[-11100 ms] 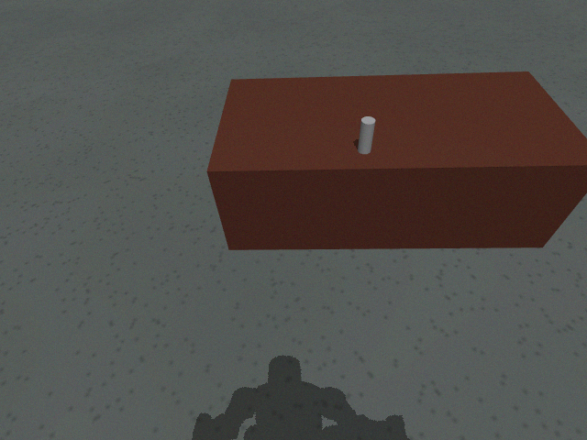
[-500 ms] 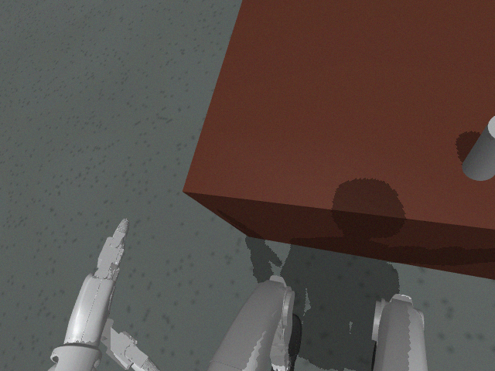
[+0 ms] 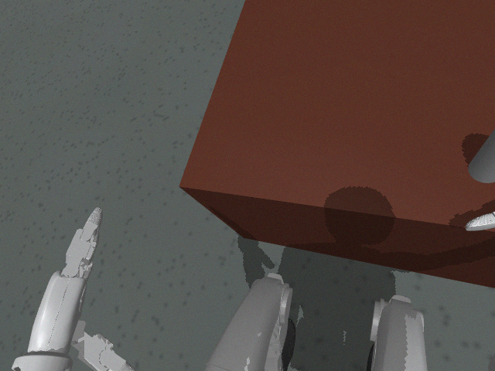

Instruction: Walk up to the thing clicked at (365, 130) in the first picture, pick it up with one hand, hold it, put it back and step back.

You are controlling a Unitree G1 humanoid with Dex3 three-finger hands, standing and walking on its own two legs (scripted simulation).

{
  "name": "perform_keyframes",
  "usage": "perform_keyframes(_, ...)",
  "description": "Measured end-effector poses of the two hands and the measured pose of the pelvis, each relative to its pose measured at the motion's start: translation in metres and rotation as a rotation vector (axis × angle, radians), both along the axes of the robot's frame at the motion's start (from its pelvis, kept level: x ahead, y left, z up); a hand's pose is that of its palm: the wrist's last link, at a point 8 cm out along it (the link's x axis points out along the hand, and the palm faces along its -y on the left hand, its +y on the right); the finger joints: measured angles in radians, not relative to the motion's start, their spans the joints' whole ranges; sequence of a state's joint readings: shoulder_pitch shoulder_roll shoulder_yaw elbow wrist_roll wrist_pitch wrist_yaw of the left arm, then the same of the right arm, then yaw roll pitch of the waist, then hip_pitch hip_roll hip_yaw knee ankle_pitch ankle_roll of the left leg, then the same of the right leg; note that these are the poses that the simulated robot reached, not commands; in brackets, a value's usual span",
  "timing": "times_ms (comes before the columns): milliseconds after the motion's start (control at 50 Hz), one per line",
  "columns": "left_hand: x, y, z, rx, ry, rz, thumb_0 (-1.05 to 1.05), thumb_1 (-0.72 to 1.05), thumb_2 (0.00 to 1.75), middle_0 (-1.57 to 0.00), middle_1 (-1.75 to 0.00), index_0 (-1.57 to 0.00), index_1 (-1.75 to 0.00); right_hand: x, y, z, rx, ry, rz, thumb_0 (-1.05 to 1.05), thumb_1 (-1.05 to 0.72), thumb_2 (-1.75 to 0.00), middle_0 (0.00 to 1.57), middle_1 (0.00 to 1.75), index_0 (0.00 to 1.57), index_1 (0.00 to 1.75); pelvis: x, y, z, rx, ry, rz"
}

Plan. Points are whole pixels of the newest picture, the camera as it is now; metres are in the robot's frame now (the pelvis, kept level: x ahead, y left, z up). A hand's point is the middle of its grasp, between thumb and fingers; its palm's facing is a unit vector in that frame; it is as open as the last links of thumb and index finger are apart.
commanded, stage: close in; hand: right
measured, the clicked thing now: out of the picture +0.49 -0.24 -0.05
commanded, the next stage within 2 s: rest palm in 0.16 s
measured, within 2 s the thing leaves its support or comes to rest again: leaves its support in 1.62 s
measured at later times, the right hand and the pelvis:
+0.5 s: hand (479, 172) +0.46 -0.21 -0.06, palm faces +0.18 +0.98 +0.02, open 17.6 cm; pelvis -0.01 +0.01 -0.01, yaw +0 degrees
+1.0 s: hand (485, 160) +0.48 -0.22 -0.06, palm faces +0.18 +0.98 +0.01, open 14.5 cm; pelvis -0.01 +0.00 -0.01, yaw +0 degrees
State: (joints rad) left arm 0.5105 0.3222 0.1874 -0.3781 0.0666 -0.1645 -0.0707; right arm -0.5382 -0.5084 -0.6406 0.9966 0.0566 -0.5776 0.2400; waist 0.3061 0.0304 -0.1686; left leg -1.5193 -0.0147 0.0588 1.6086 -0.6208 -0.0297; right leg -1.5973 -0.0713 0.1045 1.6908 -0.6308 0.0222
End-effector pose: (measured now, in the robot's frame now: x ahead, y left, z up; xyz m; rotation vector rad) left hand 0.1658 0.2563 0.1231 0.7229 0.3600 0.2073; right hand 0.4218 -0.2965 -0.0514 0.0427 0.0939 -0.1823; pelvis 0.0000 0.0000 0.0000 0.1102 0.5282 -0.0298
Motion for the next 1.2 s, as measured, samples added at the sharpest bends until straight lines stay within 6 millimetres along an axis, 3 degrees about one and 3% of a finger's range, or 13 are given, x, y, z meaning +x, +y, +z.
perform_keyframes(140, -0.001, 0.005, 0.009, 0.023, -0.020, -0.001, 0.00, -0.53, 0.05, -0.06, -0.05, -0.06, -0.05, 0.002, 0.012, -0.001, -0.006, -0.008, 0.003, -0.02, 0.60, -0.05, 0.04, 0.06, 0.04, 0.06, -0.002, 0.004, 0.000, -0.008, -0.002, 0.002)
perform_keyframes(400, -0.003, 0.005, 0.004, 0.014, -0.022, 0.000, -0.01, -0.55, 0.06, -0.06, -0.05, -0.05, -0.05, 0.006, 0.033, -0.005, -0.010, -0.016, 0.018, -0.02, 0.58, -0.05, 0.05, 0.06, 0.04, 0.06, -0.004, 0.007, -0.005, -0.012, 0.003, 0.005)
perform_keyframes(540, -0.005, 0.005, 0.006, 0.016, -0.025, -0.003, -0.01, -0.58, 0.08, -0.06, -0.04, -0.04, -0.05, 0.009, 0.035, -0.004, -0.017, -0.017, 0.003, -0.02, 0.57, -0.03, 0.08, 0.05, 0.08, 0.05, -0.005, 0.007, -0.005, -0.013, 0.003, 0.008)
perform_keyframes(680, -0.008, 0.006, -0.005, -0.001, -0.002, 0.015, -0.01, -0.56, 0.07, -0.06, -0.05, -0.05, -0.05, 0.016, 0.032, -0.004, -0.031, -0.019, 0.006, -0.02, 0.56, -0.01, 0.20, 0.09, 0.19, 0.09, -0.006, 0.006, -0.009, -0.012, 0.009, 0.009)
perform_keyframes(900, -0.009, 0.004, -0.004, 0.028, 0.007, 0.018, -0.01, -0.54, 0.07, -0.06, -0.05, -0.05, -0.05, 0.027, 0.028, -0.008, -0.028, -0.027, 0.010, -0.02, 0.50, -0.07, 0.40, 0.23, 0.39, 0.22, -0.008, 0.004, -0.014, -0.007, 0.022, 0.008)
perform_keyframes(1200, -0.008, 0.006, 0.001, 0.024, 0.002, 0.026, -0.01, -0.54, 0.06, -0.06, -0.05, -0.05, -0.05, 0.030, 0.029, -0.003, -0.027, -0.008, -0.005, -0.01, 0.21, -0.39, 0.85, 0.62, 0.84, 0.62, -0.008, 0.004, -0.009, -0.007, 0.013, 0.009)
